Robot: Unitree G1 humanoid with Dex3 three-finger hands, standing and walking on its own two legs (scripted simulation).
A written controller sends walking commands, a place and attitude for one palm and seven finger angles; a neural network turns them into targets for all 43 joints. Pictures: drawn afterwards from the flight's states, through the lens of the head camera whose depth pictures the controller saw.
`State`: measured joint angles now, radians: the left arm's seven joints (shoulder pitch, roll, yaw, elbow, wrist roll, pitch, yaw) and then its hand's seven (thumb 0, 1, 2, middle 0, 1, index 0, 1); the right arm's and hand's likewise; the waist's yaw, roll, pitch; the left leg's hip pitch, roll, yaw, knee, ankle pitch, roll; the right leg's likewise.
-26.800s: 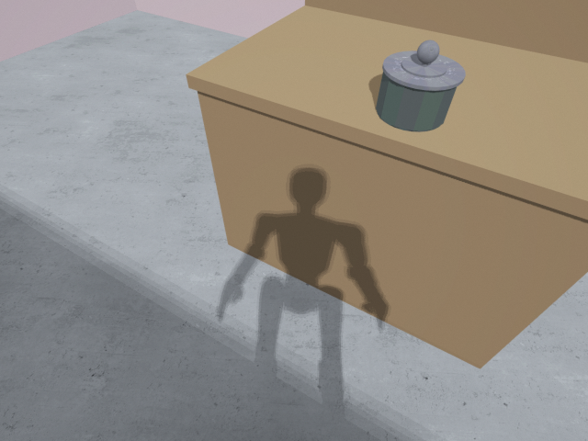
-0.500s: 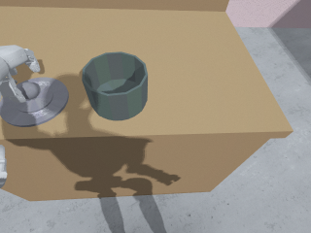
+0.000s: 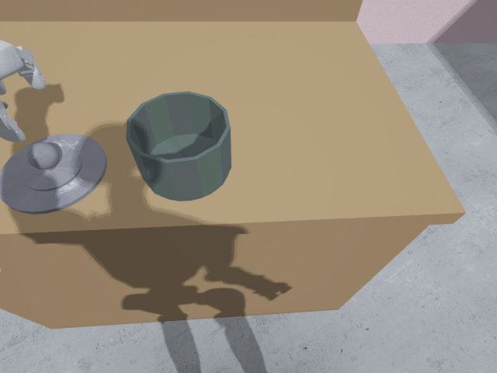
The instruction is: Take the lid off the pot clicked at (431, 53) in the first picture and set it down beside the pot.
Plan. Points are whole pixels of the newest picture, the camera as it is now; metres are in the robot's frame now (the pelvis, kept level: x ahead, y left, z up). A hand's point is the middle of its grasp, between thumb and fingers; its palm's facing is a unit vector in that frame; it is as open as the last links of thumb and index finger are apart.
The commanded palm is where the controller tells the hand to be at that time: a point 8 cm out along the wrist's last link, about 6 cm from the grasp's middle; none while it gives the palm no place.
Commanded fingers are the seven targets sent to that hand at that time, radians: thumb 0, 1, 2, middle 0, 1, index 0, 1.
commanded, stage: raise the empty hand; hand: left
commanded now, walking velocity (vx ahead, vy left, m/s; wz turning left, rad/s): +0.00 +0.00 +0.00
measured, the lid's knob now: (43, 156) +0.46 +0.33 +0.08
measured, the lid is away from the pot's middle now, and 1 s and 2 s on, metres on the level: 0.23 0.23 0.23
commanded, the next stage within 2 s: draw the hand back to the body in 0.38 s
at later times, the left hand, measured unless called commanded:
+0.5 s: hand out of the picture +0.45 +0.31 +0.23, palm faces -0.26 -0.08 -0.96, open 11.1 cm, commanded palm +0.44 +0.31 +0.28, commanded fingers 0.00 -0.06 0.74 -0.39 -0.79 -0.39 -0.79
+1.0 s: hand out of the picture +0.40 +0.30 +0.21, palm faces -0.16 -0.19 -0.97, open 11.0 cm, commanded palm +0.36 +0.31 +0.28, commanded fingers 0.00 -0.06 0.74 -0.39 -0.79 -0.39 -0.79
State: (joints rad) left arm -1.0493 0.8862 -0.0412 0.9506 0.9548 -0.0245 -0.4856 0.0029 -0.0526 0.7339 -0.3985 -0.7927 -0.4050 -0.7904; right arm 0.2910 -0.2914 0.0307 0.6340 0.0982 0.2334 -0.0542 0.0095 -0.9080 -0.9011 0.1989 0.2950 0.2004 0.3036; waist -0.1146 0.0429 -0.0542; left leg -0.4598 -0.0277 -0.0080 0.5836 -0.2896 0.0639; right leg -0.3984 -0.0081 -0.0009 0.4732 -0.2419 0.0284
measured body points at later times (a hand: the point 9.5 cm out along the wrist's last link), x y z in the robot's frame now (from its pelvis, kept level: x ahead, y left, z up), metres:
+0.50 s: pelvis +0.00 -0.01 +0.00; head +0.04 -0.02 +0.45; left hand +0.46 +0.31 +0.28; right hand +0.08 -0.28 -0.12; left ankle -0.01 +0.08 -0.73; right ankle -0.01 -0.15 -0.73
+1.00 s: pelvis +0.00 -0.02 +0.01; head +0.03 -0.03 +0.46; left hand +0.41 +0.31 +0.27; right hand +0.13 -0.27 -0.11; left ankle -0.01 +0.08 -0.73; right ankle -0.01 -0.15 -0.73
